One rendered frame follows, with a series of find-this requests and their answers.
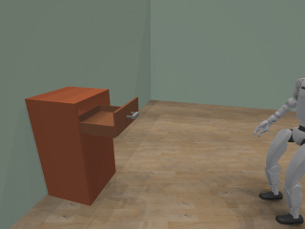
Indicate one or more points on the robot right thigh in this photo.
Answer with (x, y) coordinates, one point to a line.
(277, 149)

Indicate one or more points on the right robot hand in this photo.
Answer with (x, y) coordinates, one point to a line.
(265, 125)

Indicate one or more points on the right robot forearm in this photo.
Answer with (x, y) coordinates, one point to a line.
(278, 114)

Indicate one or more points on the drawer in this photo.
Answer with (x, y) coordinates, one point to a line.
(108, 120)

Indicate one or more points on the robot right upper arm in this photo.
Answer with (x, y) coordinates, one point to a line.
(292, 102)

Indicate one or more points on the handle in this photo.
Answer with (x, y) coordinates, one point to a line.
(134, 115)

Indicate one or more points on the cabinet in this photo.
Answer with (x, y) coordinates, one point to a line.
(76, 166)

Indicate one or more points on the humanoid robot torso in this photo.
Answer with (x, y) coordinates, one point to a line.
(298, 133)

